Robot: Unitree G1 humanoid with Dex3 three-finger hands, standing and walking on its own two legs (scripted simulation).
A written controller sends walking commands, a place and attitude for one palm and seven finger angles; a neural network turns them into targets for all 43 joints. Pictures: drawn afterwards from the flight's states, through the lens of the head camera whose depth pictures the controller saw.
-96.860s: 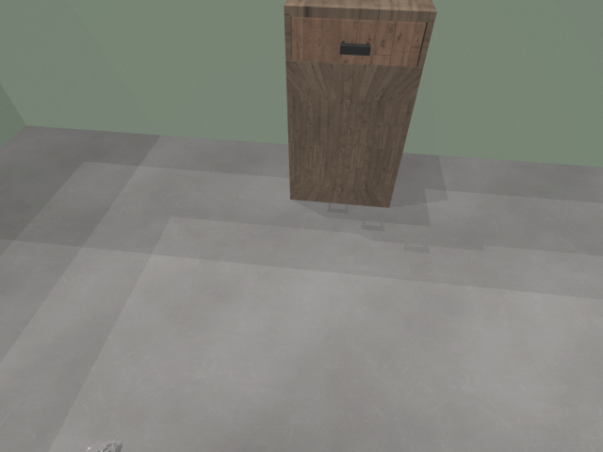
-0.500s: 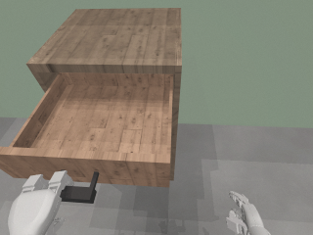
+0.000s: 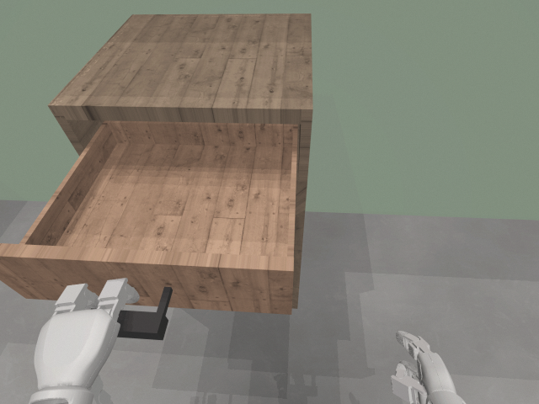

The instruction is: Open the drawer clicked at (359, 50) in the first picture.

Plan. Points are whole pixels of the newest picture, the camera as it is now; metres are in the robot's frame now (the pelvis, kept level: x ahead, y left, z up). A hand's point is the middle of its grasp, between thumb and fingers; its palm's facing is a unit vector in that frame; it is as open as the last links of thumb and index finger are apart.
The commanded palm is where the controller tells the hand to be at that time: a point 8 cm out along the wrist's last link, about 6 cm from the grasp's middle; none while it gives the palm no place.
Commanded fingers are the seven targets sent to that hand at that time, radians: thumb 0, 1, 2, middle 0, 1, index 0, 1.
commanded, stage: lift the hand off the handle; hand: left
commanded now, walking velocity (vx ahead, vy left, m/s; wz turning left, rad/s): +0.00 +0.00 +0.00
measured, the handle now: (132, 307) +0.23 +0.23 +0.04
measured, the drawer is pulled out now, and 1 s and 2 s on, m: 0.30 0.30 0.30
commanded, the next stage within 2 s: draw the hand back to the body in 1.32 s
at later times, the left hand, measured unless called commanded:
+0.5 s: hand (84, 329) +0.18 +0.26 +0.08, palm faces +0.05 -0.08 -1.00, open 13.6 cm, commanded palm +0.16 +0.25 +0.14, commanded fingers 0.00 -0.50 0.30 -0.30 -1.20 -0.30 -1.20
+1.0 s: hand (46, 304) +0.18 +0.26 +0.15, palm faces +0.09 -0.07 -0.99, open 13.8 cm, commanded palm +0.15 +0.26 +0.21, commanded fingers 0.00 -0.50 0.30 -0.30 -1.20 -0.30 -1.20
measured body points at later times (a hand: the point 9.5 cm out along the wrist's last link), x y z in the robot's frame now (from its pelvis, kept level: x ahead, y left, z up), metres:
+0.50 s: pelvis +0.01 +0.00 +0.02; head +0.01 -0.03 +0.47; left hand +0.17 +0.26 +0.13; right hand +0.23 -0.21 -0.07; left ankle +0.00 +0.09 -0.69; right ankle +0.00 -0.09 -0.69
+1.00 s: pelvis +0.02 +0.01 +0.04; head +0.00 -0.03 +0.49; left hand +0.17 +0.26 +0.21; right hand +0.25 -0.20 -0.04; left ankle +0.00 +0.09 -0.69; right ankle +0.00 -0.09 -0.69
